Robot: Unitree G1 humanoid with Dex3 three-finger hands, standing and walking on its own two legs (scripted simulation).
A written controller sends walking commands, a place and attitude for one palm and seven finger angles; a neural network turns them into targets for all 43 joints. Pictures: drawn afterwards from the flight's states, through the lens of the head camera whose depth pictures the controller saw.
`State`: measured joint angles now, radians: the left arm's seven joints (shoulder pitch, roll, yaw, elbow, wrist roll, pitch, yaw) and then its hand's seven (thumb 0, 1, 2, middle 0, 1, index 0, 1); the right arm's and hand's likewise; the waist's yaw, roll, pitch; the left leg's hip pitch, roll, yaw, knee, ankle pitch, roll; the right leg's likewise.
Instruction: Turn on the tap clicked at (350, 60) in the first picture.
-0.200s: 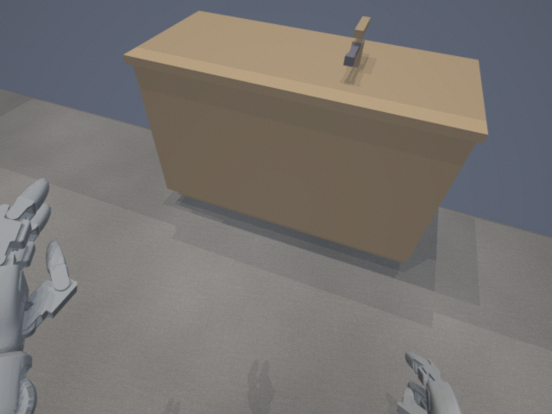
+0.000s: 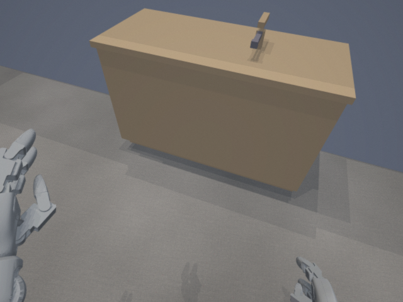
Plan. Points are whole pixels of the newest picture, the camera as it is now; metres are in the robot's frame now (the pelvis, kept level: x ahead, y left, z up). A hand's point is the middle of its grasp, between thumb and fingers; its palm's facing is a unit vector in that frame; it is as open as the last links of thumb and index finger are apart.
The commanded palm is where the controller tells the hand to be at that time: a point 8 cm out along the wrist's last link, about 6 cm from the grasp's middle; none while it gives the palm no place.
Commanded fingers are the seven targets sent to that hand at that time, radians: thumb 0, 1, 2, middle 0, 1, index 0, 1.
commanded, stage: stand and wait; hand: left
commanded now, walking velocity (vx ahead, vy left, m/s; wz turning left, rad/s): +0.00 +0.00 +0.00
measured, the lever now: (254, 44) +1.08 -0.15 +0.05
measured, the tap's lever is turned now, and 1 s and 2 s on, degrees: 0 0 0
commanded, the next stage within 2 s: look at it before walking up in 0.06 s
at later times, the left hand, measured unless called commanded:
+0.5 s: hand (50, 205) +0.21 +0.25 +0.16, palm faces +0.42 -0.83 -0.37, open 7.4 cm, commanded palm +0.16 +0.29 +0.18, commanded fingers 0.00 0.90 0.90 -0.20 -0.30 -0.20 -0.30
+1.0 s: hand (78, 135) +0.34 +0.25 +0.17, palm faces +0.40 -0.80 -0.45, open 7.4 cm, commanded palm +0.28 +0.30 +0.18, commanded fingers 0.00 0.90 0.90 -0.20 -0.30 -0.20 -0.30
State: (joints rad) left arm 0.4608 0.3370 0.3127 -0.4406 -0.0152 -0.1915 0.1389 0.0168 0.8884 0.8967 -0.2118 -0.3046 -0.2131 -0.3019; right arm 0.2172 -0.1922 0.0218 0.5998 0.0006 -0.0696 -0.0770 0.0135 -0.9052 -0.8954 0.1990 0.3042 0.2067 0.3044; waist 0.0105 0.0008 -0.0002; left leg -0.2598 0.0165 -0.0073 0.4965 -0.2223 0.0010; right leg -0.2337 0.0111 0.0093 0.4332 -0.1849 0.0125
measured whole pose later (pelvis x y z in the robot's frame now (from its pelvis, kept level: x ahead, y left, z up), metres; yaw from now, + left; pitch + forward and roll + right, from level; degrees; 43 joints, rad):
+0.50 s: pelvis +0.01 +0.00 -0.01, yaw +1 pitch +0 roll -1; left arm 0.48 0.34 0.32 -0.46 -0.01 -0.18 0.15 0.02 0.89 0.90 -0.21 -0.30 -0.21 -0.30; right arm 0.26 -0.20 0.01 0.61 0.00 -0.06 -0.09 0.01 -0.90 -0.90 0.20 0.30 0.21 0.30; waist -0.01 0.01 -0.03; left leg -0.30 0.01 -0.02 0.59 -0.30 0.02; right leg -0.27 0.00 -0.01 0.54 -0.32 0.00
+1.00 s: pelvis +0.14 +0.01 +0.00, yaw +4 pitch +1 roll -2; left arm 0.52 0.39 0.38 -0.55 -0.01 -0.24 0.14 0.02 0.89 0.90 -0.21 -0.30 -0.21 -0.30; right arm 0.25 -0.13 0.01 0.63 0.00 -0.08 -0.04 0.01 -0.91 -0.90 0.20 0.30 0.21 0.30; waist -0.03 0.01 0.03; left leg -0.08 0.05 0.04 0.44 -0.38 0.00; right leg -0.60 -0.05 -0.14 1.04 -0.35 0.01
